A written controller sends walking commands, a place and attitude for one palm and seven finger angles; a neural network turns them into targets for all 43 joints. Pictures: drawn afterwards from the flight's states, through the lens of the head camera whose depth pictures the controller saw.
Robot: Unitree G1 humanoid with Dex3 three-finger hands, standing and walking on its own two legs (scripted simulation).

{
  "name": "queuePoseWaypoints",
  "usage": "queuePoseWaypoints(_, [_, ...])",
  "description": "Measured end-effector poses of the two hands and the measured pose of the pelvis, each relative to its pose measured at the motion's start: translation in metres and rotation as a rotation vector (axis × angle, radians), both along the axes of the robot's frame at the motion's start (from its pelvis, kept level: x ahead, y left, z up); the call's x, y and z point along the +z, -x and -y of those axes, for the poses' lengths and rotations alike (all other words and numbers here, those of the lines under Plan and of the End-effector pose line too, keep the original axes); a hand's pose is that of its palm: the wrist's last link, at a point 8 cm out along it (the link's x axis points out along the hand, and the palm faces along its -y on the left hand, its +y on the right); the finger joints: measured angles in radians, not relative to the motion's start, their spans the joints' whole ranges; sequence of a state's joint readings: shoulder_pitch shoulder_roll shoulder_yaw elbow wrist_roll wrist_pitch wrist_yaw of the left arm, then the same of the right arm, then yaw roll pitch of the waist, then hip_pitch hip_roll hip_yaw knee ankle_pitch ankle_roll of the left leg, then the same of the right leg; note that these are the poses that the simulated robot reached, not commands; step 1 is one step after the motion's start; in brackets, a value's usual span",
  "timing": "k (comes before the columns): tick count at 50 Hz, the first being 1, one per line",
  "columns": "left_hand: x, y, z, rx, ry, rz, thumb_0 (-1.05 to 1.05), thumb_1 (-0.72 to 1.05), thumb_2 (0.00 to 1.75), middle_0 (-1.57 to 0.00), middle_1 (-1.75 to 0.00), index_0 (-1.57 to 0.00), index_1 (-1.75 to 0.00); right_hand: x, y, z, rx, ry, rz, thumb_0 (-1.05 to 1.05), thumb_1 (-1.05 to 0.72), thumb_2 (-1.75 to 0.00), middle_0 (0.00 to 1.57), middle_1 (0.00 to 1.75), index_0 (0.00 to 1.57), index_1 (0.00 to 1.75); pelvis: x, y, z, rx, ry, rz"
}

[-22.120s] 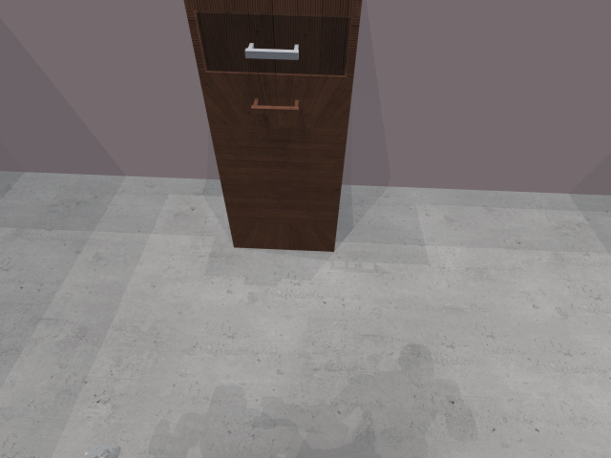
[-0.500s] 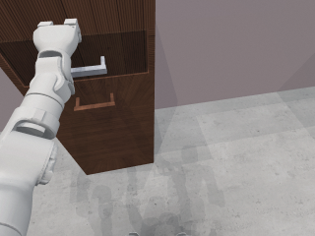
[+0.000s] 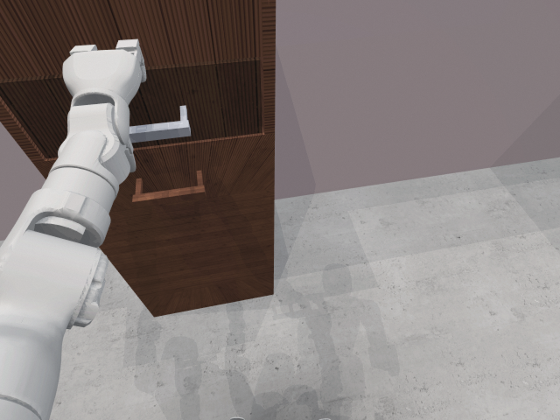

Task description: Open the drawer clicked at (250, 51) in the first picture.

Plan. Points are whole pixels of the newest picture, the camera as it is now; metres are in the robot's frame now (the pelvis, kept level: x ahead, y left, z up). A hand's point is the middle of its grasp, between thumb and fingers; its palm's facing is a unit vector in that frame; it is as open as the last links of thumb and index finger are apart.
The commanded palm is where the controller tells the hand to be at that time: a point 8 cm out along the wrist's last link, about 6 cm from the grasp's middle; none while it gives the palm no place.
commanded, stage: lift the fingers back up to retry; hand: left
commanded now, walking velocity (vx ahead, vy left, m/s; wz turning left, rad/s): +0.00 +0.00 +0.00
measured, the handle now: (146, 124) +0.55 +0.21 +0.11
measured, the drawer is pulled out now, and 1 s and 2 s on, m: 0.00 0.00 0.00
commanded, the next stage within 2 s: re-aim the fingers above the handle in 0.60 s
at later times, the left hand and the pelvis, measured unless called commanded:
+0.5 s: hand (119, 114) +0.51 +0.22 +0.16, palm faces +0.03 +0.00 -1.00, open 13.5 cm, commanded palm +0.50 +0.22 +0.23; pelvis +0.03 +0.00 +0.02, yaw +0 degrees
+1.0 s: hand (120, 114) +0.51 +0.22 +0.16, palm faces +0.01 -0.01 -1.00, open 13.5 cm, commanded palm +0.50 +0.21 +0.23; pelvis +0.05 -0.01 +0.02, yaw +2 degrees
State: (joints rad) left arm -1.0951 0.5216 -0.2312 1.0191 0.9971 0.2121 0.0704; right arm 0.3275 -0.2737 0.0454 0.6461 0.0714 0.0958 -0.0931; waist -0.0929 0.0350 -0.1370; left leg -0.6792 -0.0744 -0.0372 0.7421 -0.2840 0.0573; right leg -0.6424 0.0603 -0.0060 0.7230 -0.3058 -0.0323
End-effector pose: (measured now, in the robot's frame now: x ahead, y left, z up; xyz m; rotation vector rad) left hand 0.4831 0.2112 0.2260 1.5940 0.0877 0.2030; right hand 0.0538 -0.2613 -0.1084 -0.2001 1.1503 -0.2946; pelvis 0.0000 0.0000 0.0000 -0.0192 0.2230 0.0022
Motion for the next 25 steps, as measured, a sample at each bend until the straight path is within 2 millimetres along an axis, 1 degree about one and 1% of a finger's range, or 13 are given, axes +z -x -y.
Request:
queuePoseWaypoints(6, [0.002,-0.001,-0.001,-0.003,0.015,-0.025,0.00,-0.50,0.30,-0.31,-1.25,-0.25,-1.34,0.000,0.008,0.000,-0.026,-0.012,0.004,0.01,-0.90,-0.90,0.20,0.30,0.21,0.30,0.002,-0.002,0.000,-0.008,0.001,0.011])
queuePoseWaypoints(10, [-0.011,-0.002,-0.003,-0.008,0.027,-0.077,0.00,-0.50,0.30,-0.31,-1.23,-0.27,-1.31,0.000,0.013,-0.001,-0.045,-0.024,-0.001,0.01,-0.90,-0.90,0.20,0.30,0.21,0.30,0.004,-0.005,0.000,-0.014,-0.001,0.015])
queuePoseWaypoints(15, [-0.012,-0.002,-0.006,-0.043,0.022,-0.054,0.00,-0.49,0.30,-0.33,-1.26,-0.30,-1.27,-0.002,0.014,-0.004,-0.050,-0.038,-0.020,0.01,-0.90,-0.90,0.20,0.30,0.20,0.30,0.007,-0.012,-0.001,-0.014,-0.001,0.019])
queuePoseWaypoints(20, [-0.011,-0.003,-0.006,-0.048,0.025,-0.044,0.00,-0.49,0.30,-0.37,-1.27,-0.34,-1.26,-0.001,0.002,-0.007,-0.035,-0.055,-0.028,0.01,-0.90,-0.90,0.20,0.30,0.20,0.30,0.012,-0.022,-0.002,-0.004,-0.001,0.032])
queuePoseWaypoints(25, [-0.009,-0.005,-0.006,-0.038,0.032,-0.045,0.00,-0.49,0.30,-0.40,-1.26,-0.37,-1.25,0.000,-0.024,-0.010,-0.004,-0.064,0.000,0.01,-0.90,-0.90,0.20,0.30,0.20,0.30,0.016,-0.031,-0.003,0.006,-0.003,0.046])
